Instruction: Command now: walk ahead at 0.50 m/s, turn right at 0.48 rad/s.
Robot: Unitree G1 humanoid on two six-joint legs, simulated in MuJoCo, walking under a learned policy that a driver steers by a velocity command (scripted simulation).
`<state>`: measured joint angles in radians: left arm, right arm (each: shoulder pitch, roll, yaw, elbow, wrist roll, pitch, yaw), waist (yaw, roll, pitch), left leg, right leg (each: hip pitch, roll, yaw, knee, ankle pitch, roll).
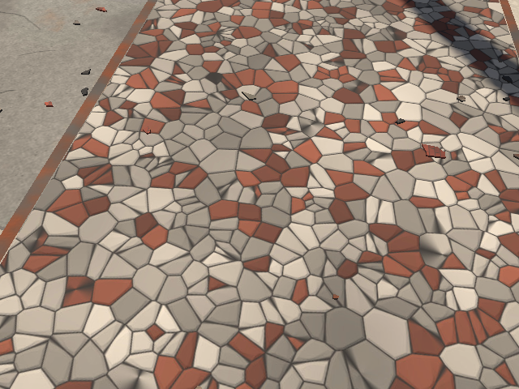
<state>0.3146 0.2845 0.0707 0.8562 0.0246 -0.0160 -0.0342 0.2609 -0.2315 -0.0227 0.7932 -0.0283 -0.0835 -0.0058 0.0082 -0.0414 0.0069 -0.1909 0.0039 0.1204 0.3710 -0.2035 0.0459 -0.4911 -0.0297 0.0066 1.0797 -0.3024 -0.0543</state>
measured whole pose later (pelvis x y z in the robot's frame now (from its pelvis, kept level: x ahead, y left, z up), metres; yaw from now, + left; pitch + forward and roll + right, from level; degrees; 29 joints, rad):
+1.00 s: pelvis +0.54 -0.11 -0.02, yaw -10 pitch +0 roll +0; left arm 0.31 0.25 0.02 0.88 0.03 -0.08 0.00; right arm 0.20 -0.28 -0.06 0.80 -0.01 -0.04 0.03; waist 0.01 -0.01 0.06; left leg -0.36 -0.11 0.05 0.54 -0.18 0.12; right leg -0.29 0.03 -0.01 1.20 -0.37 -0.05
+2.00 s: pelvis +0.86 -0.17 +0.00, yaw -4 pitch +0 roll +0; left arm 0.25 0.30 0.08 0.81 0.02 0.06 -0.01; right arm 0.18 -0.23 -0.02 0.78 -0.02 0.02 -0.05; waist 0.02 -0.04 0.04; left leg -0.23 0.01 0.08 0.43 -0.20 0.03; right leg -0.45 0.04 0.00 1.02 -0.44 0.02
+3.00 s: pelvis +0.82 -0.21 -0.01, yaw -8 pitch +1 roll +0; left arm 0.19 0.30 0.04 0.77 0.01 0.02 0.04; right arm 0.19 -0.32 -0.09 0.83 0.00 0.07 0.00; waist -0.01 0.02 0.05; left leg -0.32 -0.09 -0.21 0.54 -0.27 0.00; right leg -0.21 0.06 0.05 0.46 -0.30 -0.02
